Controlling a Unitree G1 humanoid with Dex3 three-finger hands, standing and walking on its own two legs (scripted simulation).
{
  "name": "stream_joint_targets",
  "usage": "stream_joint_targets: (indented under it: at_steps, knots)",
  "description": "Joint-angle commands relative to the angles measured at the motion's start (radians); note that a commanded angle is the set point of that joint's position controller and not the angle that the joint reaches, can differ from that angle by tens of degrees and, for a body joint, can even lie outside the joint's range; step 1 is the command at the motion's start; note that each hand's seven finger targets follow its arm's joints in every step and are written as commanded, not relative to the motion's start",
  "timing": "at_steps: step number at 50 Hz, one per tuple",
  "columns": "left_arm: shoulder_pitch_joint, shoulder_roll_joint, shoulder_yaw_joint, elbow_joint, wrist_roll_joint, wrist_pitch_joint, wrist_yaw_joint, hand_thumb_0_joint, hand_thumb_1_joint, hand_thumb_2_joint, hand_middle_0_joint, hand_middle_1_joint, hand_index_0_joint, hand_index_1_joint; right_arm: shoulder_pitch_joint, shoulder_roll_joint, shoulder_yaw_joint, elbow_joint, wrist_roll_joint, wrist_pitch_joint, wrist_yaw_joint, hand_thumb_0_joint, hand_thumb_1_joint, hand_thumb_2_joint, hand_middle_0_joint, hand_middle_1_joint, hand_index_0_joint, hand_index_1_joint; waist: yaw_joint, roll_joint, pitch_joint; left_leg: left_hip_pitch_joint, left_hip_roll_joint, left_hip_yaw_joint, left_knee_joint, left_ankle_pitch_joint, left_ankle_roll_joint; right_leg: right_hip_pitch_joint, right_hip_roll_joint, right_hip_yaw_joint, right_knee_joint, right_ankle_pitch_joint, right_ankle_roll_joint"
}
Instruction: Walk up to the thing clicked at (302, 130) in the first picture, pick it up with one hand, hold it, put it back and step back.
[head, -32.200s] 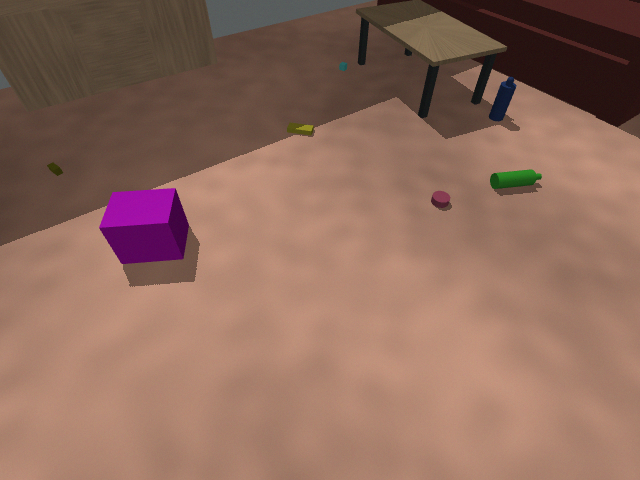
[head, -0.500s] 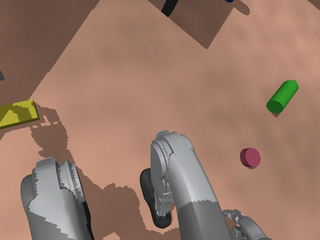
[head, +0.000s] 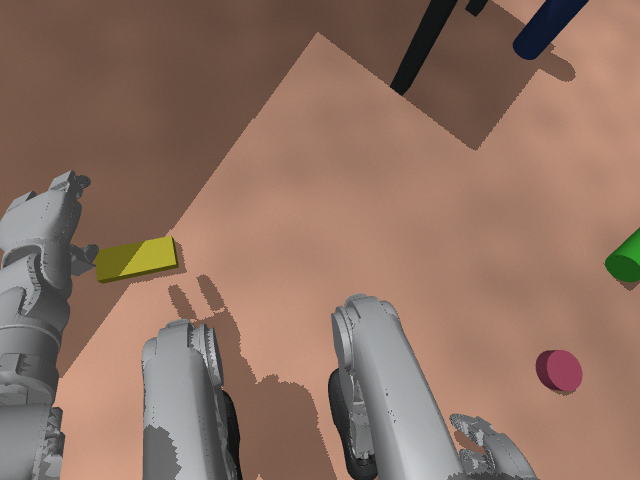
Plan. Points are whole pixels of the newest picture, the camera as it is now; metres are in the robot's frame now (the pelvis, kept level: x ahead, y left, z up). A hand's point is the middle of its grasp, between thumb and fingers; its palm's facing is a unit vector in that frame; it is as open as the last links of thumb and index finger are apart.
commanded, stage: home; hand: left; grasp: from above
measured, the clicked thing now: (137, 259) +0.48 +0.28 -0.39
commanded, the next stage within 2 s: none
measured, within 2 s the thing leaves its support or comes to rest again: neither
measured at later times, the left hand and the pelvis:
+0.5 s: hand (4, 385) +0.26 +0.23 +0.09, palm faces +0.01 -0.92 -0.39, open 7.4 cm; pelvis +0.02 +0.00 +0.19, yaw +6 degrees
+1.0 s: hand out of the picture +0.22 +0.21 +0.27, palm faces +0.20 -0.96 -0.20, open 7.4 cm; pelvis +0.09 +0.01 +0.31, yaw +8 degrees
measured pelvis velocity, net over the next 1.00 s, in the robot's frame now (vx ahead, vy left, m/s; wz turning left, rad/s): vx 0.09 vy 0.01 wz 0.15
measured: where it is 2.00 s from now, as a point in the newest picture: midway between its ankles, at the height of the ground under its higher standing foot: (293, 457)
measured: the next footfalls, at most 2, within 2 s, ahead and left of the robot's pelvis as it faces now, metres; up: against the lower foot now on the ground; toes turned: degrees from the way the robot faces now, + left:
none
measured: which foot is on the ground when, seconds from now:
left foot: down 0.00-1.00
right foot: down 0.00-1.00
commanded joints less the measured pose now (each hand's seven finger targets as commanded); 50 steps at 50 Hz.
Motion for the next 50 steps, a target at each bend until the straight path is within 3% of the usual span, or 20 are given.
stream_joint_targets:
  at_steps: [1,5,6,9,11,12,15,16,17,20,21,22,23,24,29,32,38,43,50]
  knots:
    - [-0.018,0.141,0.025,-0.356,-0.170,0.028,-0.063,0.000,0.900,0.900,-0.200,-0.299,-0.200,-0.299,0.112,-0.203,-0.096,-0.107,0.032,-0.011,-0.042,0.000,-0.900,-0.900,0.200,0.300,0.200,0.300,0.031,0.038,-0.560,0.468,-0.027,0.058,-0.352,0.138,0.043,0.480,0.029,-0.015,-0.368,0.201,-0.050]
    - [0.060,0.112,0.055,-0.583,-0.286,0.037,-0.072,0.000,0.900,0.900,-0.200,-0.299,-0.200,-0.299,0.056,-0.192,-0.113,-0.148,0.050,-0.031,-0.075,0.000,-0.900,-0.900,0.200,0.300,0.200,0.300,0.060,0.091,-0.559,0.612,-0.022,0.032,-0.475,0.048,0.030,0.508,0.018,-0.003,-0.444,0.128,-0.055]
    - [0.083,0.127,0.079,-0.618,-0.299,0.046,-0.065,0.000,0.900,0.900,-0.200,-0.299,-0.200,-0.299,0.043,-0.191,-0.112,-0.159,0.057,-0.035,-0.084,0.000,-0.900,-0.900,0.200,0.300,0.200,0.300,0.073,0.103,-0.574,0.659,-0.019,0.027,-0.506,0.036,0.028,0.528,0.019,-0.001,-0.461,0.122,-0.055]
    - [0.165,0.039,0.042,-0.671,-0.359,0.071,-0.052,0.000,0.900,0.900,-0.200,-0.299,-0.200,-0.299,0.008,-0.177,-0.107,-0.159,0.067,-0.058,-0.115,0.000,-0.899,-0.900,0.200,0.300,0.200,0.300,0.058,0.123,-0.500,0.743,-0.016,0.012,-0.595,-0.011,0.020,0.535,0.013,0.008,-0.518,0.099,-0.053]
    - [0.215,0.041,0.068,-0.761,-0.408,0.095,-0.041,0.000,0.899,0.900,-0.200,-0.298,-0.200,-0.299,-0.004,-0.181,-0.108,-0.167,0.074,-0.073,-0.136,0.000,-0.899,-0.900,0.200,0.300,0.200,0.300,0.068,0.159,-0.523,0.831,-0.018,-0.005,-0.663,-0.025,0.015,0.585,0.007,0.016,-0.562,0.089,-0.051]
    - [0.282,-0.003,0.040,-0.757,-0.435,0.113,-0.042,0.000,0.899,0.900,-0.200,-0.298,-0.200,-0.299,-0.018,-0.175,-0.104,-0.174,0.076,-0.081,-0.146,0.000,-0.899,-0.900,0.200,0.300,0.200,0.300,0.064,0.148,-0.487,0.848,-0.018,-0.006,-0.697,-0.034,0.014,0.604,0.008,0.016,-0.593,0.082,-0.050]
    - [0.356,-0.031,0.040,-0.798,-0.517,0.159,-0.036,0.000,0.899,0.900,-0.200,-0.298,-0.200,-0.298,-0.041,-0.170,-0.097,-0.170,0.080,-0.102,-0.168,0.000,-0.899,-0.900,0.200,0.300,0.200,0.300,0.060,0.124,-0.440,0.924,-0.019,-0.014,-0.762,-0.035,0.013,0.653,0.005,0.024,-0.665,0.075,-0.047]
    - [0.382,-0.056,0.024,-0.812,-0.544,0.173,-0.037,0.000,0.900,0.900,-0.200,-0.299,-0.200,-0.299,-0.047,-0.164,-0.096,-0.174,0.082,-0.109,-0.175,0.000,-0.899,-0.900,0.200,0.300,0.200,0.300,0.048,0.131,-0.427,0.953,-0.020,-0.008,-0.780,-0.014,0.012,0.677,0.004,0.027,-0.690,0.088,-0.047]
    - [0.403,-0.048,0.044,-0.851,-0.575,0.186,-0.033,0.000,0.900,0.900,-0.200,-0.299,-0.200,-0.299,-0.048,-0.161,-0.093,-0.189,0.084,-0.115,-0.182,0.000,-0.899,-0.900,0.200,0.300,0.200,0.300,0.059,0.120,-0.446,0.980,-0.024,-0.004,-0.795,-0.004,0.013,0.718,0.003,0.031,-0.719,0.093,-0.046]
    - [0.507,-0.095,0.033,-0.856,-0.656,0.225,-0.027,0.000,0.900,0.901,-0.200,-0.300,-0.200,-0.300,-0.062,-0.140,-0.079,-0.197,0.086,-0.136,-0.200,0.000,-0.900,-0.900,0.200,0.300,0.200,0.300,0.044,0.085,-0.390,1.025,-0.029,0.011,-0.852,0.031,0.017,0.809,0.000,0.039,-0.803,0.109,-0.044]
    - [0.525,-0.094,0.048,-0.873,-0.677,0.234,-0.024,0.000,0.900,0.900,-0.200,-0.299,-0.200,-0.299,-0.056,-0.135,-0.076,-0.201,0.088,-0.141,-0.206,0.000,-0.900,-0.900,0.200,0.300,0.200,0.300,0.057,0.084,-0.384,1.048,-0.029,0.018,-0.867,0.056,0.016,0.841,-0.002,0.041,-0.826,0.125,-0.045]
    - [0.551,-0.105,0.046,-0.879,-0.694,0.244,-0.022,0.000,0.900,0.900,-0.200,-0.300,-0.200,-0.300,-0.053,-0.129,-0.073,-0.203,0.089,-0.146,-0.211,0.000,-0.900,-0.900,0.200,0.300,0.200,0.300,0.050,0.082,-0.373,1.068,-0.030,0.013,-0.893,0.072,0.016,0.872,-0.003,0.040,-0.849,0.137,-0.044]
    - [0.596,-0.101,0.068,-0.892,-0.713,0.255,-0.018,0.000,0.900,0.900,-0.200,-0.300,-0.200,-0.300,-0.050,-0.126,-0.068,-0.214,0.090,-0.150,-0.217,0.000,-0.900,-0.900,0.200,0.300,0.200,0.300,0.066,0.073,-0.368,1.095,-0.031,0.006,-0.921,0.071,0.016,0.911,-0.002,0.040,-0.873,0.137,-0.043]
    - [0.635,-0.124,0.053,-0.889,-0.725,0.270,-0.018,0.000,0.900,0.900,-0.200,-0.299,-0.200,-0.299,-0.047,-0.119,-0.062,-0.218,0.091,-0.153,-0.223,0.000,-0.900,-0.900,0.200,0.300,0.200,0.300,0.063,0.060,-0.350,1.120,-0.032,0.006,-0.949,0.082,0.016,0.943,-0.003,0.043,-0.903,0.149,-0.044]
    - [0.764,-0.194,0.060,-0.975,-0.806,0.332,-0.019,0.000,0.900,0.900,-0.200,-0.299,-0.200,-0.299,-0.012,-0.096,-0.042,-0.236,0.096,-0.177,-0.265,0.000,-0.900,-0.900,0.200,0.300,0.200,0.300,0.061,0.043,-0.285,1.231,-0.037,0.025,-1.061,0.189,0.012,1.102,-0.002,0.041,-1.038,0.230,-0.041]
    - [0.856,-0.217,0.067,-1.019,-0.838,0.358,-0.023,0.000,0.900,0.900,-0.200,-0.299,-0.200,-0.299,0.014,-0.087,-0.037,-0.245,0.093,-0.192,-0.290,0.000,-0.900,-0.900,0.200,0.300,0.200,0.300,0.057,0.035,-0.278,1.313,-0.042,0.044,-1.105,0.312,0.012,1.212,0.001,0.035,-1.103,0.336,-0.038]
    - [1.008,-0.254,0.065,-1.140,-0.868,0.385,-0.034,0.000,0.900,0.900,-0.200,-0.299,-0.200,-0.299,0.059,-0.069,-0.033,-0.269,0.080,-0.217,-0.323,0.000,-0.900,-0.900,0.200,0.299,0.200,0.299,0.075,0.059,-0.200,1.464,-0.042,0.055,-1.231,0.424,0.004,1.344,0.004,0.018,-1.221,0.430,-0.035]
    - [1.135,-0.274,0.044,-1.202,-0.857,0.397,-0.045,0.000,0.900,0.900,-0.200,-0.300,-0.200,-0.299,0.075,-0.066,-0.038,-0.292,0.071,-0.237,-0.336,0.000,-0.901,-0.900,0.200,0.299,0.200,0.299,0.084,0.024,-0.165,1.534,-0.044,0.057,-1.279,0.519,0.005,1.421,0.009,0.006,-1.271,0.509,-0.035]
    - [1.156,-0.280,0.026,-1.228,-0.849,0.404,-0.075,0.000,0.900,0.900,-0.200,-0.300,-0.200,-0.299,0.063,-0.079,-0.048,-0.302,0.058,-0.260,-0.337,0.000,-0.900,-0.900,0.200,0.299,0.200,0.299,0.082,-0.009,-0.070,1.549,-0.048,0.066,-1.329,0.481,0.009,1.436,0.009,-0.007,-1.323,0.471,-0.027]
